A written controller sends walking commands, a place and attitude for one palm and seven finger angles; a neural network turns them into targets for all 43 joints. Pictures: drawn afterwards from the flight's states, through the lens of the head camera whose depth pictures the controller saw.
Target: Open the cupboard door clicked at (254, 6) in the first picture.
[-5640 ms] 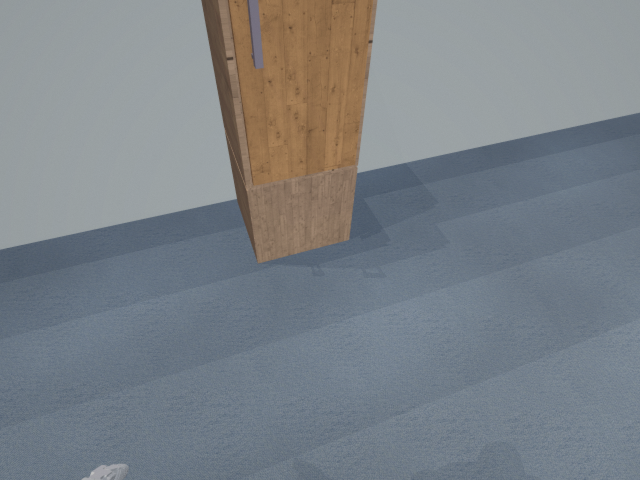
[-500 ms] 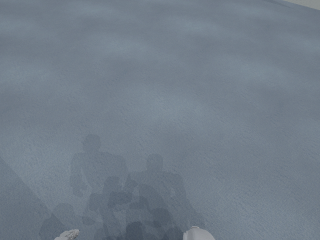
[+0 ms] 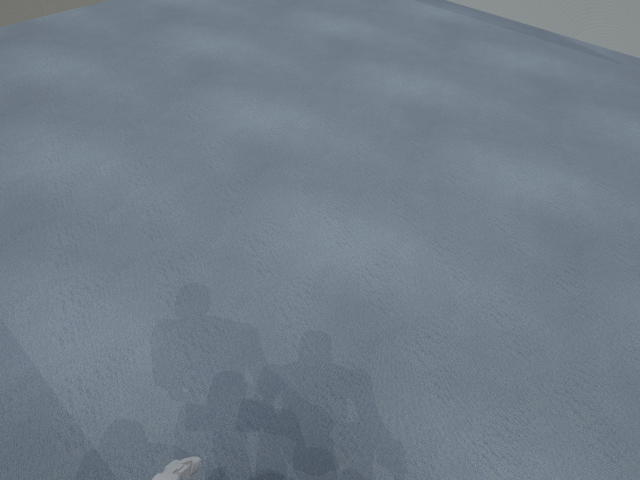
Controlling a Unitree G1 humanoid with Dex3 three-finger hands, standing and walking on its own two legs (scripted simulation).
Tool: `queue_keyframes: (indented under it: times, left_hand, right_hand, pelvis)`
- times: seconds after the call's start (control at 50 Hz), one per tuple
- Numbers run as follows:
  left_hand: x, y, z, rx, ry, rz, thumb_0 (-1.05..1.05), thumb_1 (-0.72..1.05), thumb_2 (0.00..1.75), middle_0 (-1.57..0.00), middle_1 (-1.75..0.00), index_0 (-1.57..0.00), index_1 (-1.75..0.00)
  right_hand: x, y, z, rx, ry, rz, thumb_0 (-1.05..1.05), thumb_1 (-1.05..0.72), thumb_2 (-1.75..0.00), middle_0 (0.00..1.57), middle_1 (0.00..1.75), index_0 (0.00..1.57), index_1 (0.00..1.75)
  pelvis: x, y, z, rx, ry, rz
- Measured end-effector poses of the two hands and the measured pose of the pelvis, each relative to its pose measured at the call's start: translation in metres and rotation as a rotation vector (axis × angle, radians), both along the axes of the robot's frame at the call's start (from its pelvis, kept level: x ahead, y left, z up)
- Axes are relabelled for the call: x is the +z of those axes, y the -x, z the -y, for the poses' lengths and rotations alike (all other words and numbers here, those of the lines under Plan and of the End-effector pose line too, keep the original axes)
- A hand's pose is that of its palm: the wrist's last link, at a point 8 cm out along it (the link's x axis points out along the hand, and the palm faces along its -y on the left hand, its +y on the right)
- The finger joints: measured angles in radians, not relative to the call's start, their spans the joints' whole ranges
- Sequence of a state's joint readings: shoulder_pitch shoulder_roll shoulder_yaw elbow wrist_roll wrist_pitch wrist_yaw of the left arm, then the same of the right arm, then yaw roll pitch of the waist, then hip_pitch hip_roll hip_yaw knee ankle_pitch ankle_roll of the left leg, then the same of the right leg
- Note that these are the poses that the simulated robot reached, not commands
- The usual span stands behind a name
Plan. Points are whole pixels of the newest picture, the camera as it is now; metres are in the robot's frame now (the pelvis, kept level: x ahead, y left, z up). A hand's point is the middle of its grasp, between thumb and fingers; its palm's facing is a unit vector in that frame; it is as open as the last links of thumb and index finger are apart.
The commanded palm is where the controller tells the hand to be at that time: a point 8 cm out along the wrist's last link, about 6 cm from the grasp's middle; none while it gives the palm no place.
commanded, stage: turn to face it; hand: left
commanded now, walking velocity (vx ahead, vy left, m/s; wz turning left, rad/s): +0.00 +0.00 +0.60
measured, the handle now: out of the picture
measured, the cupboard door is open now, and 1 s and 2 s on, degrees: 0 0 0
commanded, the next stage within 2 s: none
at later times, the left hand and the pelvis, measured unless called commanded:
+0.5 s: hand out of the picture +0.04 +0.23 -0.15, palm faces +0.29 -0.92 -0.25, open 7.4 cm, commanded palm none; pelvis -0.02 -0.01 +0.01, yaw +16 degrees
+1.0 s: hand out of the picture -0.11 +0.11 -0.14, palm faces +0.59 -0.76 -0.28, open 7.4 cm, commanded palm none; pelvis -0.02 -0.07 +0.01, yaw +36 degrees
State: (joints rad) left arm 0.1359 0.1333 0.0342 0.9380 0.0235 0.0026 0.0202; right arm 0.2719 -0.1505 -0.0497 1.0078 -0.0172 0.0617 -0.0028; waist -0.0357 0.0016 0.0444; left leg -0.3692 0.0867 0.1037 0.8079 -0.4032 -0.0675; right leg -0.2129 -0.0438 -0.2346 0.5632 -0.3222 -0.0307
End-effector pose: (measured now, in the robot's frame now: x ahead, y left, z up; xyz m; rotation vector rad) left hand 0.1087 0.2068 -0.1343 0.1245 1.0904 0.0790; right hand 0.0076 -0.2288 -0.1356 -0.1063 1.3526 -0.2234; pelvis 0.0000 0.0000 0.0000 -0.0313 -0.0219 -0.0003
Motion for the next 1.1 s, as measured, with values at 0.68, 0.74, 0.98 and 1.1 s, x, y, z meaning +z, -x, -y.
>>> queue_keyframes:
  times: [0.68, 0.74, 0.98, 1.1]
  left_hand:
    - [0.036, 0.122, -0.001, 0.405, -0.15, -0.024, 0.01, 0.9, 0.9, -0.2, -0.3, -0.2, -0.3]
    - [0.043, 0.146, 0.014, 0.46, -0.149, -0.065, 0.01, 0.9, 0.9, -0.2, -0.3, -0.2, -0.3]
    - [0.03, 0.242, 0.058, 0.675, -0.086, -0.212, 0.01, 0.9, 0.9, -0.2, -0.3, -0.2, -0.3]
    - [0.007, 0.303, 0.062, 0.799, -0.025, -0.294, 0.01, 0.9, 0.9, -0.2, -0.3, -0.21, -0.3]
  right_hand:
    - [-0.002, -0.117, 0.057, 0.409, 0.006, 0.099, 0.01, -0.91, -0.9, 0.21, 0.3, 0.2, 0.3]
    - [0.003, -0.129, 0.062, 0.456, -0.008, 0.095, 0.01, -0.91, -0.9, 0.2, 0.3, 0.2, 0.3]
    - [0.005, -0.174, 0.024, 0.692, -0.003, 0.044, 0.01, -0.91, -0.9, 0.2, 0.3, 0.2, 0.3]
    - [0.013, -0.207, -0.046, 0.849, -0.008, 0.158, 0.01, -0.91, -0.9, 0.2, 0.3, 0.2, 0.3]
  pelvis:
    - [0.005, 0.02, 0.057, 0.403, -0.039, -0.035]
    - [0.013, 0.018, 0.065, 0.444, -0.062, -0.034]
    - [0.014, 0.022, 0.07, 0.622, -0.066, -0.046]
    - [0.003, 0.034, 0.052, 0.704, -0.039, -0.049]
